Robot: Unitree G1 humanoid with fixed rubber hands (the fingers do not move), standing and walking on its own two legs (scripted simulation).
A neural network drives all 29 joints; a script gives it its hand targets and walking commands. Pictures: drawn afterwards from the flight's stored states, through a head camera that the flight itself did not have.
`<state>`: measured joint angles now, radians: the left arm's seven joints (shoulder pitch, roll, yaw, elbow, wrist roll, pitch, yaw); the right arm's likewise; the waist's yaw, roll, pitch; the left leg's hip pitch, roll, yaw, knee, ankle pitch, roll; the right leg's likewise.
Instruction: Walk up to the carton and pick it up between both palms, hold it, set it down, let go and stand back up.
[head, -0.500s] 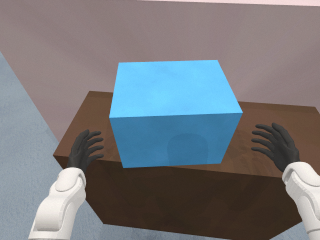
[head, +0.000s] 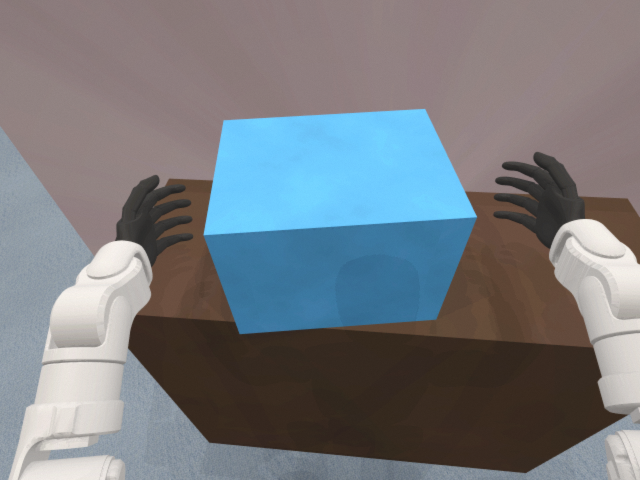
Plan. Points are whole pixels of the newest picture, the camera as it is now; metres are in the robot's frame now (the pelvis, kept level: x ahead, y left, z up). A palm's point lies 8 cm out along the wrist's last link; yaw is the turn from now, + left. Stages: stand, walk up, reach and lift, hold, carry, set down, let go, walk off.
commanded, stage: reach and lift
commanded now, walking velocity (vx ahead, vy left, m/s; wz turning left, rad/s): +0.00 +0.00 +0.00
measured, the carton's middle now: (332, 221) +0.45 -0.01 +0.07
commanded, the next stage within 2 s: none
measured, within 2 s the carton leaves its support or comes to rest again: neither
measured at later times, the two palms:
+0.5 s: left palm (139, 182) +0.40 +0.21 +0.19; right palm (558, 167) +0.41 -0.26 +0.19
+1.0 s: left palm (150, 191) +0.43 +0.23 +0.15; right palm (512, 183) +0.43 -0.23 +0.14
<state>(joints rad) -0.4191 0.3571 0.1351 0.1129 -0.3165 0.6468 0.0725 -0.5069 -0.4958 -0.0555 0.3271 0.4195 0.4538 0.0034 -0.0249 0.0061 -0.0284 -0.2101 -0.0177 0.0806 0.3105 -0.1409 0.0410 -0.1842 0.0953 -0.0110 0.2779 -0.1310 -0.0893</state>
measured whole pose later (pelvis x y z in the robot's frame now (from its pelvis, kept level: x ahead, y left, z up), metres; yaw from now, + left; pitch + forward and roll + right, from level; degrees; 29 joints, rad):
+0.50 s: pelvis -0.01 +0.00 +0.00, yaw +1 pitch +7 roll +0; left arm -0.76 0.40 0.09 0.44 -0.33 0.60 0.08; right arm -0.84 -0.51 -0.05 0.66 0.37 0.47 0.03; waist -0.03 0.03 -0.12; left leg -0.34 -0.02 0.05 0.34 -0.12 0.04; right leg -0.31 0.10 -0.02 0.30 -0.12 -0.09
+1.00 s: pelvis -0.01 +0.00 -0.01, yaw +2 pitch +13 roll -1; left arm -0.97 0.39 -0.01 1.09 -0.33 0.15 0.02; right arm -1.00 -0.43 0.06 1.10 0.35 0.23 0.02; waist -0.03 0.04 -0.19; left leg -0.48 -0.03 0.02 0.38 -0.13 0.04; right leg -0.43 0.10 -0.03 0.31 -0.11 -0.08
